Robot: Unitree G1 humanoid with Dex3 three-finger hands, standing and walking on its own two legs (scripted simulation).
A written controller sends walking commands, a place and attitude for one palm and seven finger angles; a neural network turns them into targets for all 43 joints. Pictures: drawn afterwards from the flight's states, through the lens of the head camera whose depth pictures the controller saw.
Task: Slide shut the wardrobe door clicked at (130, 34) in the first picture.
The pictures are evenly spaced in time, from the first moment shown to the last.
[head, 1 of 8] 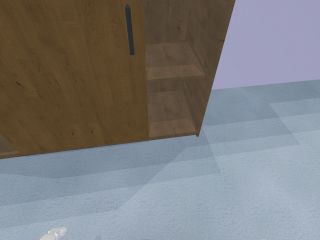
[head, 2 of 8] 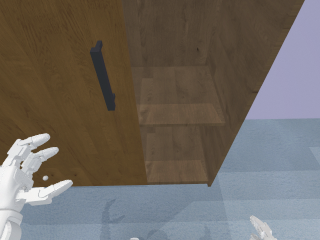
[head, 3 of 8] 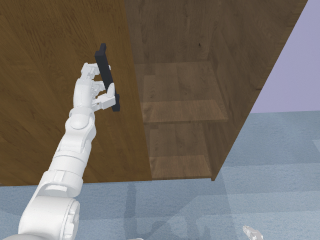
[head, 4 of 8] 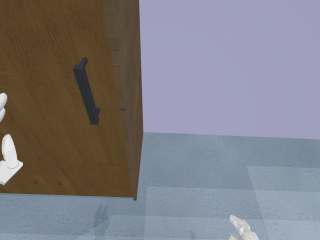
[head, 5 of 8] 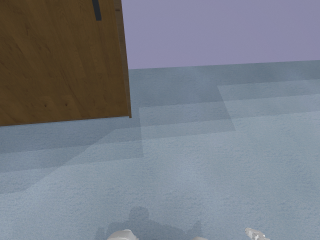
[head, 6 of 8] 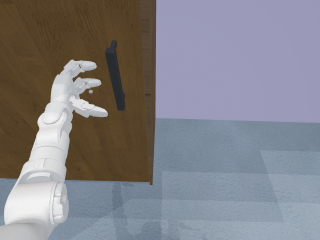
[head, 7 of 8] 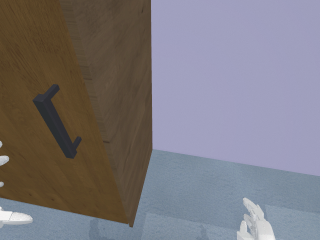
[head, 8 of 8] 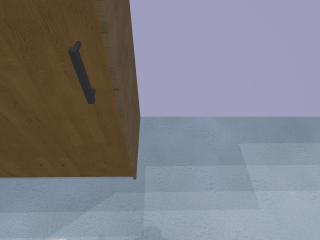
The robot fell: no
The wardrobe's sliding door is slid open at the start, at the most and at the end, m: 0.38 0.38 0.00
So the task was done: yes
